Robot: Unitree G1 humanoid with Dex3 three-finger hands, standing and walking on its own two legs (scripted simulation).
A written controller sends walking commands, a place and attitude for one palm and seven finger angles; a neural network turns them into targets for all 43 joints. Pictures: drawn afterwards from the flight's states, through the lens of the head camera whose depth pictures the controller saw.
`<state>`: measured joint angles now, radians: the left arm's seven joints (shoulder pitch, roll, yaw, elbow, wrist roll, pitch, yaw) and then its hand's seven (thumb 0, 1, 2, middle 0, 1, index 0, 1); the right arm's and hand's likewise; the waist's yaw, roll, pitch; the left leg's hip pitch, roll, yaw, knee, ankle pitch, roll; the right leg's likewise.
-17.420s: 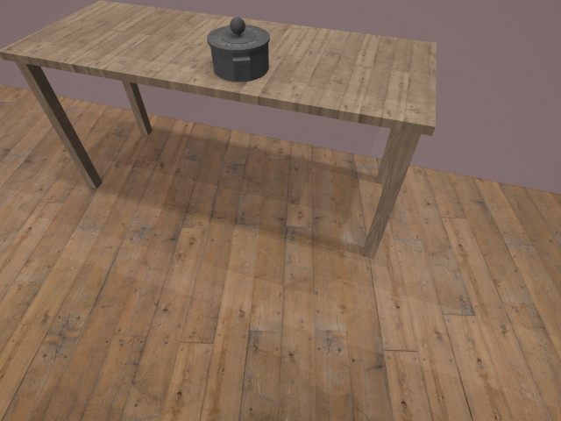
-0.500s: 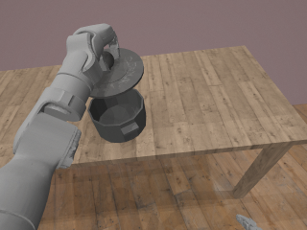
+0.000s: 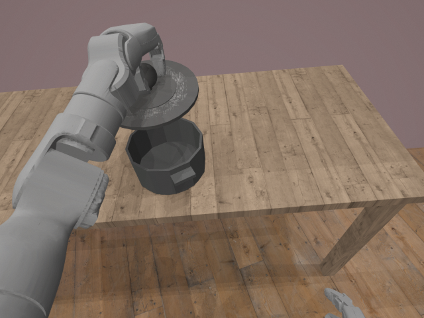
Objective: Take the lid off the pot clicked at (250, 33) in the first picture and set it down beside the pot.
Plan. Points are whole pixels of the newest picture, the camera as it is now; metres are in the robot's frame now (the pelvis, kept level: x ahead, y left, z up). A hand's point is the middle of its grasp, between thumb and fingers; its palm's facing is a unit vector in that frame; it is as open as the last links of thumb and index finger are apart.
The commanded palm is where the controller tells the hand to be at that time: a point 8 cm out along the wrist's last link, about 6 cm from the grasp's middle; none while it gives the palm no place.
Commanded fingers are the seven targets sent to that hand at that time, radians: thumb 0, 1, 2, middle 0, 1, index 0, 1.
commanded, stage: move the lid sideways beside the pot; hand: left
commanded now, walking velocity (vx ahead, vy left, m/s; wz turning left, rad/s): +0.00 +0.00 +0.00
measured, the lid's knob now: (144, 76) +0.50 +0.12 +0.21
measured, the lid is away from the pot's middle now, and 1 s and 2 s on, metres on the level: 0.00 0.14 0.25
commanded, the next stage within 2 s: lower the lid onto the table in 1.96 s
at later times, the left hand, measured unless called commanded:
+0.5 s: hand (102, 78) +0.47 +0.19 +0.23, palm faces -0.24 -0.07 -0.97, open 7.5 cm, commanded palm +0.46 +0.19 +0.31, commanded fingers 0.00 0.70 0.87 -0.87 -1.04 -0.89 -1.05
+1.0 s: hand (64, 84) +0.46 +0.25 +0.23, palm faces -0.26 -0.07 -0.96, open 7.5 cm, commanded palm +0.46 +0.25 +0.31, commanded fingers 0.00 0.70 0.87 -0.87 -1.04 -0.89 -1.05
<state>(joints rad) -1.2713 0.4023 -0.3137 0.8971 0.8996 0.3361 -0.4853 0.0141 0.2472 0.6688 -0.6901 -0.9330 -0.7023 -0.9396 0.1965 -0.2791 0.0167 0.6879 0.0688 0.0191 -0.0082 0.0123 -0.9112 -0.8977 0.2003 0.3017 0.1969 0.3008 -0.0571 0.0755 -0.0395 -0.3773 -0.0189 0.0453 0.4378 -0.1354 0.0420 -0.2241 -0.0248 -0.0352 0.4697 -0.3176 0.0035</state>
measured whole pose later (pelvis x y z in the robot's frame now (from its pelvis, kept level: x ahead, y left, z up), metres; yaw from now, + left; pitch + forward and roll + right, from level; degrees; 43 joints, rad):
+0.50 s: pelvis +0.00 +0.00 +0.00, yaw +0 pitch +4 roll +0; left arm -1.19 0.55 -0.24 0.86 0.93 0.27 -0.53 0.01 0.25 0.67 -0.69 -0.93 -0.70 -0.94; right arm 0.23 -0.30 0.00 0.67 0.08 0.06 -0.01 0.01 -0.91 -0.90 0.20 0.30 0.20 0.30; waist -0.07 0.07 -0.03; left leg -0.38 -0.01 0.05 0.44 -0.14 0.05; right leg -0.21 -0.02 -0.03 0.45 -0.31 0.01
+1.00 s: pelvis -0.01 +0.01 +0.00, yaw +0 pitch +5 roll -1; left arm -1.20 0.67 -0.20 0.89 0.94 0.19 -0.56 0.01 0.25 0.67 -0.69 -0.93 -0.70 -0.94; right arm 0.23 -0.29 0.01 0.68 0.09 0.07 -0.02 0.01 -0.91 -0.90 0.20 0.30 0.20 0.30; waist -0.06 0.06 -0.01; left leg -0.41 -0.02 0.04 0.46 -0.14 0.06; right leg -0.23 -0.02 -0.04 0.43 -0.29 0.02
